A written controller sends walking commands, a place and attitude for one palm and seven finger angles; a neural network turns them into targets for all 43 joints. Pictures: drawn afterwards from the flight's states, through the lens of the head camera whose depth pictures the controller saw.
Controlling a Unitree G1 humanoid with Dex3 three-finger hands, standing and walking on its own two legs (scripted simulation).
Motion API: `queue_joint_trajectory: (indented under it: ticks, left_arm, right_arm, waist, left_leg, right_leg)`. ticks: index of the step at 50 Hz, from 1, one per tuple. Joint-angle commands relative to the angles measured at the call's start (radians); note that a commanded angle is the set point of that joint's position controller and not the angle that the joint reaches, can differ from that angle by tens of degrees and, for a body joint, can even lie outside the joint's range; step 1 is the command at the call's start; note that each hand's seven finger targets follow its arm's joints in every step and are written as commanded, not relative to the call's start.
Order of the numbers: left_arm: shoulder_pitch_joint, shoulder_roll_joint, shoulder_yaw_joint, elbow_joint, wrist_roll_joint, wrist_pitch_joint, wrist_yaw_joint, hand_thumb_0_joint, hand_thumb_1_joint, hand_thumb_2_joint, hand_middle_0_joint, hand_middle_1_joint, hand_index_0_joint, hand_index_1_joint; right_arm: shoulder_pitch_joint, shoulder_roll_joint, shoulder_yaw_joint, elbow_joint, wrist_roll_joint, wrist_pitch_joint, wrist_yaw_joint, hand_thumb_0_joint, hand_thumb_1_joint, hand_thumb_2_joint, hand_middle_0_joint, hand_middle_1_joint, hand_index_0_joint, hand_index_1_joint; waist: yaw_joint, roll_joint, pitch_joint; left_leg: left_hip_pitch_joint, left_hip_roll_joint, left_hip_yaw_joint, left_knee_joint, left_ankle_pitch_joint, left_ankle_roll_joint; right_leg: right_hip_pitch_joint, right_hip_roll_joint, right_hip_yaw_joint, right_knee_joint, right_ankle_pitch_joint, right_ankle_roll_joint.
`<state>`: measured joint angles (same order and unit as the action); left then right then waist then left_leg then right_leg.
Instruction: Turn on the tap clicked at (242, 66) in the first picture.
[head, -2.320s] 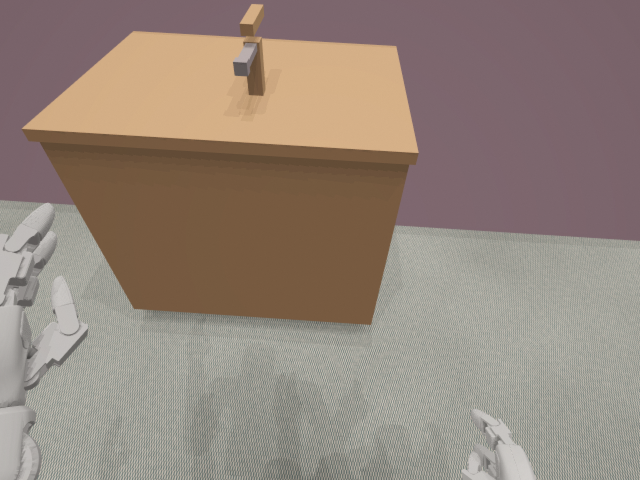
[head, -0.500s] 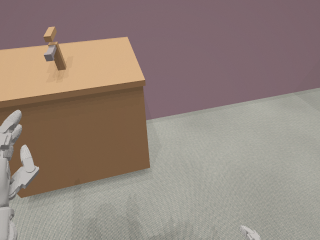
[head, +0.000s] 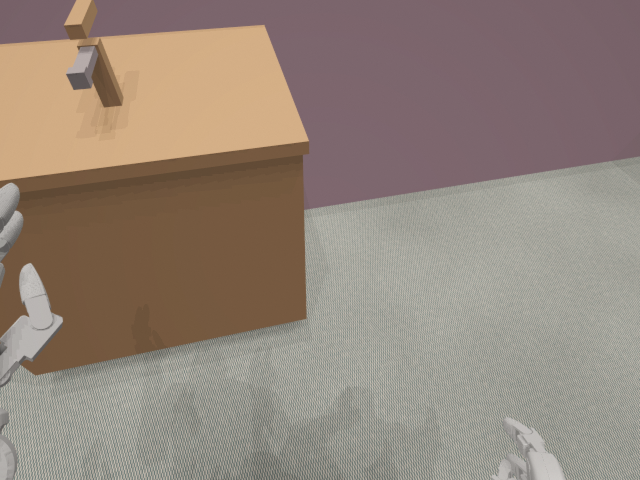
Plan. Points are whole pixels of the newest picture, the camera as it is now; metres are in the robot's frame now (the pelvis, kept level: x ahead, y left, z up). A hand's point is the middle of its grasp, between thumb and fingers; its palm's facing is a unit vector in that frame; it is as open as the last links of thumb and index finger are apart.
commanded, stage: take the last steps up to it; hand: left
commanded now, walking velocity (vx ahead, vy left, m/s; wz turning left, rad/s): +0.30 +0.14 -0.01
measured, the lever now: (79, 78) +0.67 +0.46 +0.16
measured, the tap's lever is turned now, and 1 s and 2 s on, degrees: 0 0 0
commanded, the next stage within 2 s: come to a stop and stand still in 1.00 s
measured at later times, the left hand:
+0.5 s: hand (109, 232) +0.32 +0.25 +0.17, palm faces +0.42 -0.78 -0.46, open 7.4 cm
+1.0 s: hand (99, 161) +0.41 +0.30 +0.19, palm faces +0.36 -0.83 -0.42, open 7.4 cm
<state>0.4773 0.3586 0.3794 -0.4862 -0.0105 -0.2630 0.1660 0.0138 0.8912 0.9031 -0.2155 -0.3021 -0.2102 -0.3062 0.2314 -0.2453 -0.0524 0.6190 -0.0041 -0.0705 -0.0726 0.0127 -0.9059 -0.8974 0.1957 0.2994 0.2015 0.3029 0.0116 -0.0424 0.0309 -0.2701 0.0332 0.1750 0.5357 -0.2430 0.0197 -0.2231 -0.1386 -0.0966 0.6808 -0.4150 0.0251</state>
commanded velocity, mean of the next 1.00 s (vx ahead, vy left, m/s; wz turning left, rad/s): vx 0.23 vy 0.10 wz -0.01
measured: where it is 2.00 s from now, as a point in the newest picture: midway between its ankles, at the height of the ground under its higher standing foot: outside the picture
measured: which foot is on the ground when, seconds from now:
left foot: down 0.00-0.32, up 0.34-0.70, down 0.72-1.00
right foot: down 0.00-0.00, up 0.02-0.28, down 0.30-0.72, up 0.74-1.00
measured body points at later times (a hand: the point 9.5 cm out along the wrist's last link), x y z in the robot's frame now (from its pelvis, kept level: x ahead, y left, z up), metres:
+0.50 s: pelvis +0.11 +0.01 +0.01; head +0.13 -0.02 +0.46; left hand +0.29 +0.29 +0.19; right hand +0.27 -0.23 -0.11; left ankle +0.11 +0.16 -0.63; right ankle +0.12 -0.07 -0.73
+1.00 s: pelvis +0.20 +0.07 +0.01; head +0.21 +0.07 +0.46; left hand +0.39 +0.34 +0.21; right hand +0.35 -0.13 -0.09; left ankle +0.23 +0.17 -0.73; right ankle +0.21 -0.03 -0.70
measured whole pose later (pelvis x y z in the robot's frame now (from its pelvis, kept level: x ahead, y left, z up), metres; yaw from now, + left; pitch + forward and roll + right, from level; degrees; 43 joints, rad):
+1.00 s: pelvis +0.20 +0.07 +0.01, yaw -1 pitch +0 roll +0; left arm 0.49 0.36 0.34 -0.54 -0.02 -0.22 0.14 0.02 0.90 0.90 -0.21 -0.30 -0.21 -0.31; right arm 0.23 -0.12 0.05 0.61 0.00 -0.11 -0.04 0.01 -0.90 -0.90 0.20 0.30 0.21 0.30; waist 0.00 0.00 0.03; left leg -0.29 0.04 0.16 0.53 -0.23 0.04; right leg -0.39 -0.05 -0.11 0.79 -0.42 0.03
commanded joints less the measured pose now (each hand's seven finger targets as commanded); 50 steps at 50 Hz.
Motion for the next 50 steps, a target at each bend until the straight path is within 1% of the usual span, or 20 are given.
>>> queue_joint_trajectory:
  ticks: [1,6,9,13,14,15,16,17,19,20,22,25,29,33,35,36,37,40,44,50]
  left_arm:
    - [-0.142,0.188,0.076,-0.191,0.010,-0.060,0.011,0.000,0.900,0.900,-0.200,-0.300,-0.200,-0.300]
    - [-0.095,0.157,0.064,-0.306,0.001,-0.045,0.005,0.000,0.900,0.900,-0.200,-0.300,-0.200,-0.300]
    - [-0.044,0.170,0.092,-0.274,-0.007,-0.036,0.006,0.000,0.900,0.900,-0.200,-0.300,-0.200,-0.300]
    - [-0.040,0.158,0.105,-0.127,-0.015,-0.008,0.000,0.000,0.900,0.900,-0.200,-0.300,-0.200,-0.300]
    - [-0.044,0.141,0.088,-0.088,-0.014,-0.002,-0.005,0.000,0.900,0.900,-0.200,-0.300,-0.200,-0.300]
    - [-0.073,0.171,0.098,-0.075,-0.005,0.001,-0.005,0.000,0.900,0.900,-0.200,-0.300,-0.200,-0.300]
    - [-0.070,0.206,0.133,-0.048,-0.006,0.002,-0.005,0.000,0.900,0.900,-0.200,-0.300,-0.200,-0.300]
    - [-0.105,0.205,0.143,-0.039,-0.018,-0.005,-0.007,0.000,0.900,0.900,-0.200,-0.300,-0.200,-0.300]
    - [-0.126,0.187,0.113,-0.057,-0.019,-0.025,-0.024,0.000,0.900,0.900,-0.200,-0.300,-0.200,-0.300]
    - [-0.093,0.173,0.100,-0.069,-0.011,-0.041,-0.027,0.000,0.900,0.900,-0.200,-0.300,-0.200,-0.300]
    - [-0.092,0.165,0.082,-0.108,0.001,-0.059,-0.026,0.000,0.900,0.900,-0.200,-0.300,-0.200,-0.300]
    - [-0.144,0.201,0.091,-0.223,0.002,-0.081,-0.009,0.000,0.900,0.900,-0.200,-0.300,-0.200,-0.300]
    - [-0.039,0.232,0.150,-0.294,-0.001,-0.070,0.021,0.000,0.900,0.900,-0.200,-0.300,-0.200,-0.300]
    - [-0.027,0.197,0.149,-0.260,-0.013,-0.055,0.030,0.000,0.900,0.900,-0.200,-0.300,-0.200,-0.300]
    - [-0.069,0.165,0.116,-0.249,-0.018,-0.061,0.025,0.000,0.900,0.900,-0.200,-0.300,-0.200,-0.300]
    - [-0.078,0.164,0.117,-0.224,-0.024,-0.068,0.022,0.000,0.900,0.900,-0.200,-0.300,-0.200,-0.300]
    - [-0.091,0.184,0.116,-0.161,-0.015,-0.070,0.020,0.000,0.900,0.900,-0.200,-0.300,-0.200,-0.300]
    - [-0.111,0.184,0.106,-0.162,-0.016,-0.058,0.002,0.000,0.900,0.900,-0.200,-0.300,-0.200,-0.300]
    - [-0.077,0.152,0.060,-0.290,-0.019,-0.041,-0.013,0.000,0.900,0.900,-0.200,-0.300,-0.200,-0.300]
    - [-0.069,0.206,0.123,-0.256,-0.020,-0.009,0.010,0.000,0.900,0.900,-0.200,-0.300,-0.200,-0.300]
  right_arm:
    - [-0.079,-0.073,-0.012,-0.138,-0.001,-0.064,-0.001,0.000,-0.900,-0.900,0.200,0.300,0.200,0.300]
    - [-0.085,-0.063,-0.008,-0.116,0.011,-0.098,0.017,0.000,-0.900,-0.900,0.200,0.300,0.200,0.300]
    - [-0.091,-0.062,0.005,-0.119,0.003,-0.104,0.019,0.000,-0.900,-0.900,0.200,0.300,0.200,0.300]
    - [-0.093,-0.060,0.005,-0.109,0.006,-0.076,0.005,0.000,-0.900,-0.900,0.200,0.300,0.200,0.300]
    - [-0.097,-0.057,0.003,-0.110,0.012,-0.069,0.004,0.000,-0.900,-0.900,0.200,0.300,0.200,0.300]
    - [-0.089,-0.043,0.001,-0.108,0.013,-0.059,0.005,0.000,-0.900,-0.900,0.200,0.300,0.200,0.300]
    - [-0.123,-0.041,0.001,-0.136,0.011,-0.056,0.010,0.000,-0.900,-0.900,0.200,0.300,0.200,0.300]
    - [-0.119,-0.055,0.001,-0.125,0.005,-0.054,0.016,0.000,-0.900,-0.900,0.200,0.300,0.200,0.300]
    - [-0.115,-0.059,-0.005,-0.104,0.007,-0.043,0.026,0.000,-0.900,-0.900,0.200,0.300,0.200,0.300]
    - [-0.123,-0.047,0.010,-0.099,0.003,-0.035,0.024,0.000,-0.900,-0.900,0.200,0.300,0.200,0.300]
    - [-0.135,-0.047,0.021,-0.097,0.000,-0.024,0.029,0.000,-0.900,-0.900,0.200,0.300,0.200,0.300]
    - [-0.136,-0.050,0.011,-0.118,-0.004,-0.037,0.024,0.000,-0.900,-0.900,0.200,0.300,0.200,0.300]
    - [-0.108,-0.040,-0.008,-0.155,-0.008,-0.054,0.016,0.000,-0.900,-0.900,0.200,0.300,0.200,0.300]
    - [-0.075,-0.040,-0.016,-0.169,-0.002,-0.047,0.009,0.000,-0.900,-0.900,0.200,0.300,0.200,0.300]
    - [-0.055,-0.084,-0.033,-0.174,0.013,-0.046,-0.001,0.000,-0.900,-0.900,0.200,0.300,0.200,0.300]
    - [-0.062,-0.100,-0.037,-0.179,0.017,-0.046,0.003,0.000,-0.900,-0.900,0.200,0.300,0.200,0.300]
    - [-0.068,-0.087,-0.028,-0.188,0.019,-0.050,0.011,0.000,-0.900,-0.900,0.200,0.300,0.200,0.300]
    - [-0.083,-0.076,-0.018,-0.145,0.014,-0.061,0.010,0.000,-0.900,-0.900,0.200,0.300,0.200,0.300]
    - [-0.090,-0.074,-0.001,-0.146,0.012,-0.082,0.023,0.000,-0.900,-0.900,0.200,0.300,0.200,0.300]
    - [-0.092,-0.059,0.023,-0.134,0.002,-0.094,0.005,0.000,-0.900,-0.900,0.200,0.300,0.200,0.300]
  waist:
    - [-0.034,0.324,-0.117]
    - [-0.008,0.289,-0.074]
    - [-0.011,0.300,-0.085]
    - [0.001,0.166,-0.126]
    - [0.004,0.089,-0.147]
    - [-0.001,-0.110,-0.171]
    - [0.011,-0.308,-0.154]
    - [0.005,-0.245,-0.133]
    - [-0.013,-0.135,-0.070]
    - [-0.012,-0.079,-0.054]
    - [-0.018,-0.061,-0.073]
    - [-0.022,-0.074,-0.083]
    - [0.010,-0.062,-0.150]
    - [-0.010,-0.042,-0.168]
    - [-0.035,0.217,-0.186]
    - [-0.023,0.377,-0.172]
    - [-0.021,0.286,-0.131]
    - [-0.022,0.241,-0.087]
    - [-0.011,0.259,-0.114]
    - [-0.007,0.220,-0.163]
  left_leg:
    - [0.300,0.363,-0.527,-0.232,0.301,0.234]
    - [0.142,0.242,-0.240,-0.230,0.186,0.171]
    - [0.082,0.224,-0.168,-0.236,0.194,0.139]
    - [0.025,0.202,-0.121,-0.041,0.189,0.095]
    - [-0.031,0.164,-0.082,0.089,0.134,0.074]
    - [-0.179,0.091,-0.030,0.330,0.024,0.043]
    - [-0.427,-0.020,-0.053,0.590,-0.283,-0.002]
    - [-0.458,0.015,-0.192,0.727,-0.259,-0.018]
    - [-0.465,0.058,-0.238,0.783,-0.175,-0.034]
    - [-0.457,0.068,-0.218,0.774,-0.130,-0.042]
    - [-0.424,0.071,-0.178,0.706,-0.067,-0.047]
    - [-0.287,0.081,-0.114,0.441,-0.005,-0.040]
    - [-0.150,0.028,-0.024,0.165,-0.015,-0.023]
    - [0.044,-0.009,0.022,-0.043,0.105,-0.027]
    - [0.213,0.113,-0.168,-0.151,0.141,0.027]
    - [0.277,0.311,-0.461,-0.201,0.260,0.128]
    - [0.192,0.360,-0.546,-0.250,0.213,0.189]
    - [0.116,0.323,-0.428,-0.237,0.123,0.205]
    - [0.026,0.227,-0.234,-0.237,0.155,0.145]
    - [0.042,0.244,-0.227,-0.188,0.077,0.115]
  right_leg:
    - [-0.413,0.061,0.023,0.492,-0.211,-0.008]
    - [-0.334,0.029,-0.013,0.337,-0.032,0.002]
    - [-0.198,0.062,-0.071,0.154,0.031,0.005]
    - [0.046,0.112,-0.117,-0.146,0.133,-0.006]
    - [0.131,0.080,-0.062,-0.219,0.179,-0.026]
    - [0.243,-0.082,0.194,-0.288,0.162,-0.096]
    - [0.332,-0.299,0.613,-0.371,0.290,-0.211]
    - [0.280,-0.360,0.642,-0.406,0.244,-0.224]
    - [0.178,-0.306,0.537,-0.388,0.236,-0.218]
    - [0.149,-0.256,0.381,-0.369,0.340,-0.194]
    - [0.121,-0.202,0.194,-0.352,0.492,-0.159]
    - [0.065,-0.170,0.078,-0.344,0.577,-0.142]
    - [0.155,-0.168,0.097,-0.283,0.671,-0.154]
    - [0.094,-0.107,0.066,-0.190,0.451,-0.112]
    - [-0.063,0.013,-0.011,0.120,0.192,-0.048]
    - [-0.268,0.110,-0.029,0.327,-0.227,-0.014]
    - [-0.311,0.126,0.029,0.467,-0.261,-0.028]
    - [-0.369,0.049,0.066,0.485,-0.117,-0.008]
    - [-0.215,0.069,0.005,0.277,0.004,-0.001]
    - [-0.051,0.117,-0.052,-0.058,0.007,0.001]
